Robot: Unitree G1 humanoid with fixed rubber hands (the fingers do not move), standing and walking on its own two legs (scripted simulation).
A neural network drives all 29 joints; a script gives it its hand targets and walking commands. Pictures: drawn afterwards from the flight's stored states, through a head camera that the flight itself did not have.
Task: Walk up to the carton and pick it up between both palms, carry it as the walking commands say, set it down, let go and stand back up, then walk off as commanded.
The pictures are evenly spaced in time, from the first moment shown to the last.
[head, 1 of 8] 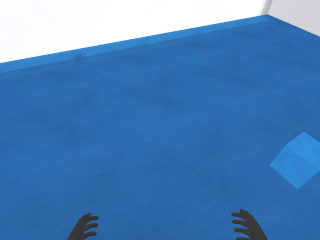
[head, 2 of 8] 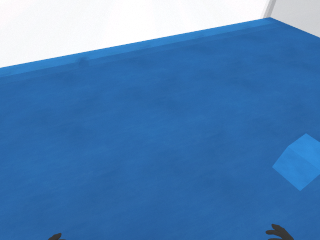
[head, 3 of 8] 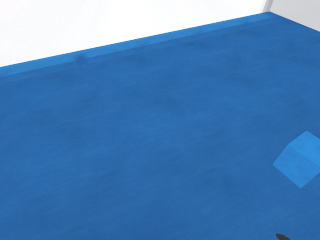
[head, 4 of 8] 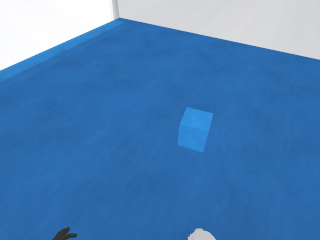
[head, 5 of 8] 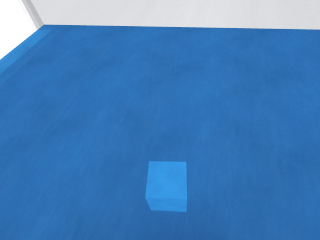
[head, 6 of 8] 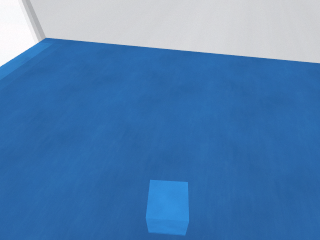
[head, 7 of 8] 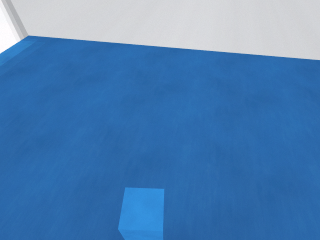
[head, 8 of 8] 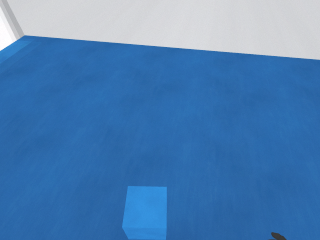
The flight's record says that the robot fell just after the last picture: no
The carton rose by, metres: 0.00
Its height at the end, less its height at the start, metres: +0.00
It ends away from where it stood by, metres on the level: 0.00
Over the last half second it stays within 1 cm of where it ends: yes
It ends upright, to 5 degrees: yes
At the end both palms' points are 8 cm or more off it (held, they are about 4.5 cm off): yes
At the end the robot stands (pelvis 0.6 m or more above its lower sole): yes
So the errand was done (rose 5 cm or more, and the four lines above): no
